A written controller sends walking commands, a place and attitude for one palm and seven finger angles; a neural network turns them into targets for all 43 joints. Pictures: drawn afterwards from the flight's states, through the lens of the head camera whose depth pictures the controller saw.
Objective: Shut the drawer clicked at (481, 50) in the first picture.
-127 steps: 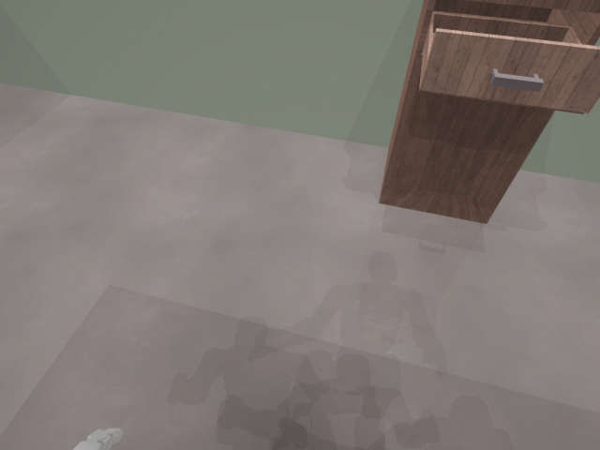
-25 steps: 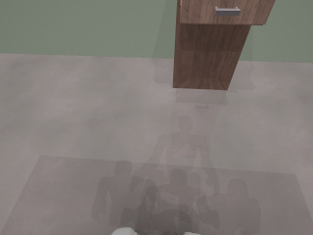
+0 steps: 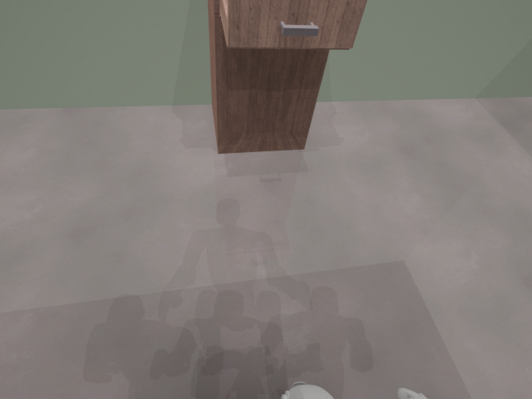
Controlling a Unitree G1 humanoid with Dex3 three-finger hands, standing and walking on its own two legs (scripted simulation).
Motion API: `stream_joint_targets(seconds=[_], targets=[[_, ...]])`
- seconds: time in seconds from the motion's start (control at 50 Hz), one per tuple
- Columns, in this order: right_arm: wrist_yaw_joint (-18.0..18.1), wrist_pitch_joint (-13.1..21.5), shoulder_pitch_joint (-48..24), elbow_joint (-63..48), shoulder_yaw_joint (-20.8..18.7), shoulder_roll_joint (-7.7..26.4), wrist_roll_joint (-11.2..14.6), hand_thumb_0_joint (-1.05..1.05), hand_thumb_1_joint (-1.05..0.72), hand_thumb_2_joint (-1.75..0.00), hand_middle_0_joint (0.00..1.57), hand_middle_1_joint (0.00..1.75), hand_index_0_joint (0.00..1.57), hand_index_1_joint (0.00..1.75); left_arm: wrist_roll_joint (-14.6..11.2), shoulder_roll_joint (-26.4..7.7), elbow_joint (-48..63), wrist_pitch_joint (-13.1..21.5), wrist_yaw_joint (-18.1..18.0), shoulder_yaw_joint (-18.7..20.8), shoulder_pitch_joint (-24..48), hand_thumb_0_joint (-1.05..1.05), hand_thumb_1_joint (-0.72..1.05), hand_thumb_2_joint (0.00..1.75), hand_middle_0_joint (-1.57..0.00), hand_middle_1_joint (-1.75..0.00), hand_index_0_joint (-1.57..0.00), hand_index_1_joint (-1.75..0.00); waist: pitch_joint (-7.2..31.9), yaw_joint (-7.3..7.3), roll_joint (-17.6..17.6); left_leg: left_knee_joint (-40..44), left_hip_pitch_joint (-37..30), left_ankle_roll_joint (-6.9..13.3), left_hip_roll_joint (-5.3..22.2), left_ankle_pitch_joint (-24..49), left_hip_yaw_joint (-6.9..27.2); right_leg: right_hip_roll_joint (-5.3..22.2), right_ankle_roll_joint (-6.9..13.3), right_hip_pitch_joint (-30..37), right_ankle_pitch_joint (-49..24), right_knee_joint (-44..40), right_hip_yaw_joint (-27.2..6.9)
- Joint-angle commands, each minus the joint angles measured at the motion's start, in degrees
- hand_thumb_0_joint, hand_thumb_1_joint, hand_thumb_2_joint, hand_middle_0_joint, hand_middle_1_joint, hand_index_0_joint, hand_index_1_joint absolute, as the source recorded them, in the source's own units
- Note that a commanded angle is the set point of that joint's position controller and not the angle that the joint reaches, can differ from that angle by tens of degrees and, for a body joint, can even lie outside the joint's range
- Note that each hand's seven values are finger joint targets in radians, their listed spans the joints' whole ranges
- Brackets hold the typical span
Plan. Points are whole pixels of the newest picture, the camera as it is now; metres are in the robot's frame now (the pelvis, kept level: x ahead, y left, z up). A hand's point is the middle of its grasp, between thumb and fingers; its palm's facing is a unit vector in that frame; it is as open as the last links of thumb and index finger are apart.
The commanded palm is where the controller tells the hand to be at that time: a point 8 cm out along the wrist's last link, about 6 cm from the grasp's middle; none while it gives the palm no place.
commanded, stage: walk to a spot facing it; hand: left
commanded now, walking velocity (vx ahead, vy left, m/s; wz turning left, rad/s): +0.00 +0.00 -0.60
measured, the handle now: (298, 27) +1.15 +0.00 +0.02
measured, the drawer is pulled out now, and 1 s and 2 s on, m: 0.24 0.24 0.24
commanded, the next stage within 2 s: turn to face it in 1.76 s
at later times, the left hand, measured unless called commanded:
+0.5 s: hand (208, 355) +0.21 +0.11 -0.16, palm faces -0.32 -0.92 -0.21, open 7.4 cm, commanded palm none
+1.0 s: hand (247, 254) +0.42 +0.06 -0.16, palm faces -0.50 -0.85 -0.15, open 7.4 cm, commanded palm none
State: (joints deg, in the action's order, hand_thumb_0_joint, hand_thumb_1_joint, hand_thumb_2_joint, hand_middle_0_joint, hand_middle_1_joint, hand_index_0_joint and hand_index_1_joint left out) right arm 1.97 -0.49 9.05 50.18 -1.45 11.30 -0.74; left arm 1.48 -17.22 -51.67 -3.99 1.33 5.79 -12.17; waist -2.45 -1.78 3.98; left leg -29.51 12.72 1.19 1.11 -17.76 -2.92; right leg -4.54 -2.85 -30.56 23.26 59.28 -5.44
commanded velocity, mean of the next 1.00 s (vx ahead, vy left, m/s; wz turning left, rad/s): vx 0.33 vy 0.00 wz -0.48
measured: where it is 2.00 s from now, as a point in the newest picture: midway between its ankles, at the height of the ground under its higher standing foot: (350, 302)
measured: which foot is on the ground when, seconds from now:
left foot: down 0.00-0.34, up 0.36-0.68, down 0.70-1.00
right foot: up 0.00-0.34, down 0.36-0.70, up 0.72-1.00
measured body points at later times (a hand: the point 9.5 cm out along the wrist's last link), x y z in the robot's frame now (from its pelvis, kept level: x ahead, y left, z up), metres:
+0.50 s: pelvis +0.06 -0.04 +0.00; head +0.07 -0.05 +0.45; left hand +0.23 +0.16 -0.14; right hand -0.04 -0.30 -0.15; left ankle +0.08 +0.09 -0.67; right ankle -0.01 -0.15 -0.74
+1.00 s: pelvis +0.27 -0.06 +0.01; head +0.29 -0.05 +0.46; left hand +0.45 +0.11 -0.15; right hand +0.12 -0.24 -0.14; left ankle +0.28 +0.03 -0.74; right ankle +0.22 -0.20 -0.64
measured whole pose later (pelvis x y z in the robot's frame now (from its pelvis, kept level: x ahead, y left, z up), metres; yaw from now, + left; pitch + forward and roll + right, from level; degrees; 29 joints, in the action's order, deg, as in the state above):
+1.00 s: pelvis +0.27 -0.06 +0.01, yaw -34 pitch +0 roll -1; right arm 1.3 4.2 22.1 60.2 -2.3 7.9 -1.1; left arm 1.9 -11.8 -56.3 -1.3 2.5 5.4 -13.0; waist -0.9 0.0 2.0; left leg -21.8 5.3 1.4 4.5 -16.1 -17.8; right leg 5.2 -1.0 -35.6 9.4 65.6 2.9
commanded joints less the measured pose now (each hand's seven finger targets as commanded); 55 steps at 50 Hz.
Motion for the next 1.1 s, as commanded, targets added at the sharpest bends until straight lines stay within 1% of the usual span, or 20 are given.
stream_joint_targets(seconds=[0.0,0.2,0.26,0.28,0.3,0.32,0.34,0.36,0.4,0.46,0.6,0.64,0.66,0.68,0.7,0.74,0.76,0.82,0.92,1.08], targets=[[0.6,1.8,0.4,-3.8,-2.6,10.2,-0.5,0.0,-0.9,-0.9,0.2,0.3,0.2,0.3,0.0,-2.2,4.7,0.7,0.8,0.3,0.4,0.0,0.9,0.9,-0.2,-0.3,-0.2,-0.3,1.1,0.98,-13.1,10.3,-4.3,6.3,14.5,23.6,5.7,4.6,-1.7,-4.4,-0.7,9.4,3.3],[-0.5,2.6,11.0,1.9,-4.0,13.2,-1.1,0.0,-0.9,-0.9,0.2,0.3,0.2,0.3,0.2,0.4,7.3,1.8,2.7,-0.9,10.7,0.0,0.9,0.9,-0.2,-0.3,-0.2,-0.3,-0.7,5.87,-13.9,14.3,-7.9,5.9,20.4,2.6,1.6,7.5,0.2,2.2,1.7,-15.5,10.7],[-0.8,2.6,11.4,2.9,-3.9,13.3,-1.3,0.0,-0.9,-0.9,0.2,0.3,0.2,0.3,0.2,0.8,6.4,2.7,2.5,-0.9,9.0,0.0,0.9,0.9,-0.2,-0.3,-0.2,-0.3,0.8,4.64,-13.8,9.3,-7.1,3.9,19.8,6.5,-1.7,5.5,1.9,9.6,1.1,-24.3,13.3],[-0.9,2.6,10.7,2.8,-3.8,13.0,-1.2,0.0,-0.9,-0.9,0.2,0.3,0.2,0.3,0.2,0.4,5.0,3.1,2.2,-0.6,4.7,0.0,0.9,0.9,-0.2,-0.3,-0.2,-0.3,2.6,2.18,-12.0,3.0,-3.6,2.3,18.6,7.2,-4.1,4.4,3.0,17.8,-3.4,-29.7,14.1],[-1.3,2.6,10.1,2.4,-3.4,12.1,-0.6,0.0,-0.9,-0.9,0.2,0.3,0.2,0.3,0.3,-2.7,2.3,3.9,1.6,0.1,-2.8,0.0,0.9,0.9,-0.2,-0.3,-0.2,-0.3,6.2,-1.62,-6.3,-9.3,4.5,-0.8,16.0,9.7,-9.0,6.4,5.5,32.5,-5.8,-34.9,11.3],[-2.1,2.6,8.2,-0.4,-2.0,7.7,0.2,0.0,-0.9,-0.9,0.2,0.3,0.2,0.3,0.5,-10.7,0.0,4.7,0.6,1.7,-11.1,0.0,0.9,0.9,-0.2,-0.3,-0.2,-0.3,10.2,-5.48,12.8,-26.9,23.7,-4.2,9.2,-10.4,-13.4,22.2,12.1,48.4,-0.1,-41.0,-10.9],[-2.0,2.4,0.2,-4.3,-1.6,8.2,-0.6,0.0,-0.9,-0.9,0.2,0.3,0.2,0.3,-1.0,-14.2,-1.5,4.4,-0.4,2.3,-16.8,0.0,0.9,0.9,-0.2,-0.3,-0.2,-0.3,8.4,-8.28,12.0,-38.3,33.9,-4.9,5.7,-19.3,-5.4,30.0,16.5,46.6,-10.3,-43.9,-26.1],[-1.9,2.7,-2.4,-4.6,-1.9,9.0,-0.4,0.0,-0.9,-0.9,0.2,0.3,0.2,0.3,-1.1,-13.5,-1.6,4.7,-1.1,2.4,-15.4,0.0,0.9,0.9,-0.2,-0.3,-0.2,-0.3,7.0,-7.54,7.3,-40.6,35.5,-4.2,7.9,-14.6,0.1,28.4,17.6,42.9,-8.0,-44.0,-24.1],[-2.2,2.7,-1.8,-3.1,-2.5,9.2,-0.9,0.0,-0.9,-0.9,0.2,0.3,0.2,0.3,-0.5,-8.8,0.1,5.2,-1.4,0.9,-6.6,0.0,0.9,0.9,-0.2,-0.3,-0.2,-0.3,-0.9,-2.96,4.0,-37.4,32.2,-4.8,10.0,-8.4,1.3,24.8,16.1,30.1,-0.4,-46.0,-17.1],[-2.9,1.7,4.7,0.0,-2.7,6.9,-1.0,0.0,-0.9,-0.9,0.2,0.3,0.2,0.3,-0.1,-6.7,0.8,6.2,-1.1,0.0,-0.9,0.0,0.9,0.9,-0.2,-0.3,-0.2,-0.3,-1.8,2.0,3.2,-28.4,21.4,-6.1,8.1,-2.2,-2.0,18.3,13.0,19.3,-6.6,-46.3,-6.0],[-3.5,3.2,3.6,-1.4,-2.8,6.1,-0.3,0.0,-0.9,-0.9,0.2,0.3,0.2,0.3,0.0,-7.4,-1.7,6.7,-0.9,0.2,-2.0,0.0,0.9,0.9,-0.2,-0.3,-0.2,-0.3,-2.5,2.64,5.3,-10.7,9.6,-5.0,4.5,3.4,-4.1,16.1,11.2,15.4,-7.1,-44.0,-5.9],[-2.9,3.8,10.3,0.7,-3.3,7.6,-0.3,0.0,-0.9,-0.9,0.2,0.3,0.2,0.3,-0.1,-6.8,-2.1,6.5,-0.9,0.4,-0.6,0.0,0.9,0.9,-0.2,-0.3,-0.2,-0.3,-0.7,6.31,0.8,-4.1,-3.0,-4.9,3.4,5.7,-4.7,13.9,9.5,10.9,-7.3,-37.3,-4.9],[-2.0,4.2,18.5,3.2,-4.1,10.5,-0.7,0.0,-0.9,-0.9,0.2,0.3,0.2,0.3,-0.3,-4.5,-1.7,6.3,-0.7,0.1,-0.3,0.0,0.9,0.9,-0.2,-0.3,-0.2,-0.3,3.1,9.86,-5.8,-0.3,-12.9,-4.5,4.8,3.0,-2.8,9.7,7.9,8.3,-10.5,-25.2,-2.1],[-1.4,4.7,26.2,5.3,-5.5,17.3,-1.8,0.0,-0.9,-0.9,0.2,0.3,0.2,0.3,-1.0,0.5,-1.0,5.8,-0.3,-0.5,-2.8,0.0,0.9,0.9,-0.2,-0.3,-0.2,-0.3,8.5,11.68,-24.3,8.6,-20.6,-0.7,20.4,-8.4,17.4,1.5,4.6,0.0,3.9,-4.0,5.7],[-1.1,4.5,26.8,5.9,-4.7,18.0,-1.7,0.0,-0.9,-0.9,0.2,0.3,0.2,0.3,-0.9,1.4,0.2,5.9,-0.2,-1.0,-4.2,0.0,0.9,0.9,-0.2,-0.3,-0.2,-0.3,9.5,9.76,-30.5,18.5,-20.1,1.6,27.9,-18.0,33.4,0.2,4.2,-7.0,10.7,10.2,4.1],[-0.7,4.6,16.0,3.8,-3.4,12.4,-1.0,0.0,-0.9,-0.9,0.2,0.3,0.2,0.3,-0.3,0.0,-0.4,6.0,0.4,-0.6,-0.1,0.0,0.9,0.9,-0.2,-0.3,-0.2,-0.3,0.1,6.5,-15.6,20.9,-7.1,3.5,27.1,-23.4,27.0,7.3,4.9,-9.4,0.3,18.0,2.6],[-0.8,5.0,13.3,3.6,-2.7,9.1,-1.1,0.0,-0.9,-0.9,0.2,0.3,0.2,0.3,0.2,0.8,-1.3,5.8,1.0,-0.5,-0.1,0.0,0.9,0.9,-0.2,-0.3,-0.2,-0.3,-3.2,4.82,-11.5,20.9,-2.5,2.0,24.1,-17.6,18.7,9.1,4.5,-8.2,-4.5,17.1,3.1],[-0.5,5.9,11.6,4.9,-1.9,5.3,-0.7,0.0,-0.9,-0.9,0.2,0.3,0.2,0.3,0.4,3.6,-3.3,4.0,1.0,-0.5,-4.8,0.0,0.9,0.9,-0.2,-0.3,-0.2,-0.3,-2.0,1.59,-11.2,19.6,0.0,0.4,19.1,-1.8,2.9,9.8,3.0,-4.2,-10.4,14.4,4.5],[-0.4,6.3,15.1,7.4,-2.4,4.4,-0.5,0.0,-0.9,-0.9,0.2,0.3,0.2,0.3,0.6,4.8,-1.6,3.2,1.2,-0.4,-0.6,0.0,0.9,0.9,-0.2,-0.3,-0.2,-0.3,-2.7,2.05,-8.2,20.2,-7.5,4.2,19.9,7.2,-3.1,11.8,1.4,-11.5,-14.4,7.2,6.1],[-0.6,5.5,21.0,11.4,-2.3,4.5,-1.1,0.0,-0.9,-0.9,0.2,0.3,0.2,0.3,0.3,6.6,1.3,4.1,1.5,-1.5,11.7,0.0,0.9,0.9,-0.2,-0.3,-0.2,-0.3,-6.6,5.58,-10.2,17.8,-13.4,4.9,19.7,20.5,-10.9,10.6,2.9,-8.5,-14.2,-15.5,12.3]])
